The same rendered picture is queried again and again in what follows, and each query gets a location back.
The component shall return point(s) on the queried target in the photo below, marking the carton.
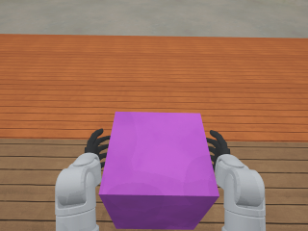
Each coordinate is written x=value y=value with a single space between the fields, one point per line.
x=158 y=172

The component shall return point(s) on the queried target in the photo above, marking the left robot hand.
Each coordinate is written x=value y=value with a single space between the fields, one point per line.
x=94 y=141

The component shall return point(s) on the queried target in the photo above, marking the right robot forearm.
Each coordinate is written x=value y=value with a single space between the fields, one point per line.
x=244 y=200

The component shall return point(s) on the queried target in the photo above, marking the left robot forearm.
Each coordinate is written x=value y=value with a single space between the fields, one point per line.
x=75 y=195

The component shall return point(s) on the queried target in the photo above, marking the right robot hand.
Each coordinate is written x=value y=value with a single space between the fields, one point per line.
x=220 y=145

